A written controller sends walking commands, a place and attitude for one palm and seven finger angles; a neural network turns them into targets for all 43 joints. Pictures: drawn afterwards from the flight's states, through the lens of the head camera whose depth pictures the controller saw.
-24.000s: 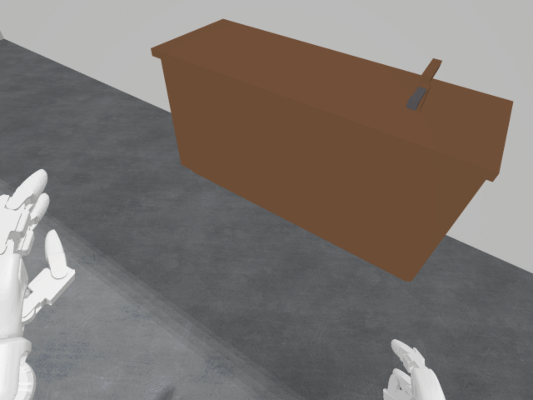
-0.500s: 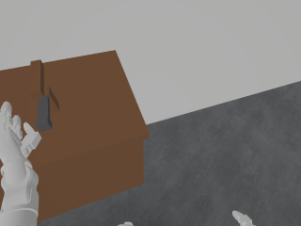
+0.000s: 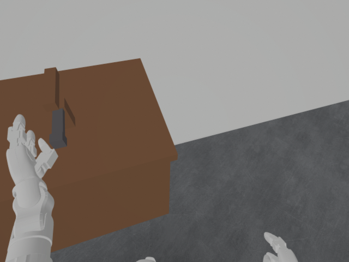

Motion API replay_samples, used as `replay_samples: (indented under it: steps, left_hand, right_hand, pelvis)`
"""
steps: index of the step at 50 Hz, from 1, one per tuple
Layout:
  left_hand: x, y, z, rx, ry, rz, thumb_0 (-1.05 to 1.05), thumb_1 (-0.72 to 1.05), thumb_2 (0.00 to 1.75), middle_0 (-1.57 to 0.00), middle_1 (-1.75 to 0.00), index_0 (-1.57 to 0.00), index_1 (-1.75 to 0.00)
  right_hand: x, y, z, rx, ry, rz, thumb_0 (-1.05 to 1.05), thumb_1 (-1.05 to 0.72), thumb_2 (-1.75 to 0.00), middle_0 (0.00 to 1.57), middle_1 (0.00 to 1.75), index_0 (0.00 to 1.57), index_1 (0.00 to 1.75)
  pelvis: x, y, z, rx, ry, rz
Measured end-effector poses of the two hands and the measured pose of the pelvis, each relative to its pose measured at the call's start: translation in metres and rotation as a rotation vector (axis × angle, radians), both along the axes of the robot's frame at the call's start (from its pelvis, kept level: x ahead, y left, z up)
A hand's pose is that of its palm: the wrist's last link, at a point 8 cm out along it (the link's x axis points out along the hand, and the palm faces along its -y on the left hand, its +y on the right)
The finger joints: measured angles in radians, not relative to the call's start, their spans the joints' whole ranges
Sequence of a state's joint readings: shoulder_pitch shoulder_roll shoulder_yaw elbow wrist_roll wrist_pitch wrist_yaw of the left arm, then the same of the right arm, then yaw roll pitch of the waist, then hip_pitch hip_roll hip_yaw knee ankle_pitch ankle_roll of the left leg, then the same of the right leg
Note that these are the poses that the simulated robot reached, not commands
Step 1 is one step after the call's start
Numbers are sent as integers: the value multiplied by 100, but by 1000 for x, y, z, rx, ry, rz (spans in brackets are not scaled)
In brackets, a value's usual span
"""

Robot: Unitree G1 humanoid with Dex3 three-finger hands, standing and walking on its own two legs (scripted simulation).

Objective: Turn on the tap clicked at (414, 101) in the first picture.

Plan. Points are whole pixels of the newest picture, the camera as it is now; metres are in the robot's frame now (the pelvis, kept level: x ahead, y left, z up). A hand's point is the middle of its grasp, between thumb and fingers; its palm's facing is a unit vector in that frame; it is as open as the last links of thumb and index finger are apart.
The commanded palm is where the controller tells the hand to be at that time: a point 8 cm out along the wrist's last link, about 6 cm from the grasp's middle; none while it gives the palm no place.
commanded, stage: push the lever round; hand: left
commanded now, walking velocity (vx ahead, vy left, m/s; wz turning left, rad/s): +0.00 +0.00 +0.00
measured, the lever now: (58, 140) +0.37 +0.29 +0.06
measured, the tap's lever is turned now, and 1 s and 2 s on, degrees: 0 15 38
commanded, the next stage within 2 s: none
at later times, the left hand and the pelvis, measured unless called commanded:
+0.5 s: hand (59, 153) +0.33 +0.28 +0.06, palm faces +0.57 -0.82 -0.09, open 7.6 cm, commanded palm +0.30 +0.30 +0.06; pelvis +0.00 -0.01 +0.00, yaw +0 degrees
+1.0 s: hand (74, 149) +0.35 +0.25 +0.06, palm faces +0.63 -0.77 -0.08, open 7.6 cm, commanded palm +0.30 +0.27 +0.06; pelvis +0.00 -0.01 +0.00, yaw +1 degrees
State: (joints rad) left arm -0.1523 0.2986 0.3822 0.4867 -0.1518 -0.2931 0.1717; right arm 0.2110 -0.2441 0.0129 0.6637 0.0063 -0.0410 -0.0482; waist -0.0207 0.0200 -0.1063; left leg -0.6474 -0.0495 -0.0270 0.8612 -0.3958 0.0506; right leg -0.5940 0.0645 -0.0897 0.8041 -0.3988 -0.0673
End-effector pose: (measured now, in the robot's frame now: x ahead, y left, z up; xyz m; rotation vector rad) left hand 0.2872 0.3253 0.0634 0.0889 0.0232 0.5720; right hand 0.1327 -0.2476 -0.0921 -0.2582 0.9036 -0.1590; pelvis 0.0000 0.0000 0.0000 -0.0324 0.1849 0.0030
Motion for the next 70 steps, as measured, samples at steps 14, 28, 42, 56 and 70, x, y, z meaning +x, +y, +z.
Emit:
replay_samples:
  steps: [14, 28, 42, 56, 70]
  left_hand:
    - [-2, -8, -2, 7, -10, 25, 1, 92, 91, -15, -15, -15, -15]
    - [1, -17, -3, 2, -11, 28, 0, 95, 92, -15, -15, -15, -15]
    - [7, -37, -4, -7, -19, 72, -1, 95, 93, -15, -15, -15, -15]
    - [13, -53, -4, -5, -14, 138, 0, 96, 92, -15, -15, -15, -15]
    - [21, -71, -3, -5, -7, 200, 1, 97, 92, -15, -15, -15, -15]
  right_hand:
    - [-19, -9, -8, 1, 70, -23, 1, -91, -90, 21, 30, 20, 29]
    - [-13, -11, -9, 2, 55, -6, 1, -91, -90, 21, 30, 20, 29]
    - [-6, -8, -9, 16, 43, 13, 1, -91, -90, 21, 30, 20, 29]
    - [-10, -8, -12, 29, 60, 3, 1, -91, -90, 21, 30, 20, 29]
    - [-8, -10, -12, 32, 71, -3, 1, -91, -90, 20, 30, 20, 29]
  pelvis:
    - [2, -3, -1, 2, 2, -2]
    - [-1, -7, -1, 3, 2, 8]
    - [-2, -10, -2, 6, 1, 10]
    - [0, -11, -2, 9, -1, 9]
    - [2, -12, -1, 11, 0, 10]
